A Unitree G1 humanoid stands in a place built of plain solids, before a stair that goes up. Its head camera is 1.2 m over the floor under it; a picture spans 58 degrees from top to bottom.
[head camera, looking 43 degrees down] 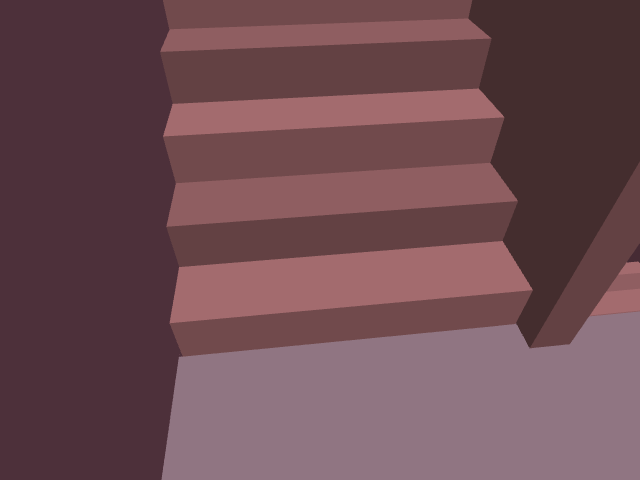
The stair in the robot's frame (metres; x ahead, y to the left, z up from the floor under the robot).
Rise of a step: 0.18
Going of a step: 0.22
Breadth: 1.10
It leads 7 degrees to the left of straight ahead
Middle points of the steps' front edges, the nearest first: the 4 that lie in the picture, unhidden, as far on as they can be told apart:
0.81 -0.11 0.18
1.03 -0.09 0.35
1.25 -0.06 0.53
1.47 -0.04 0.70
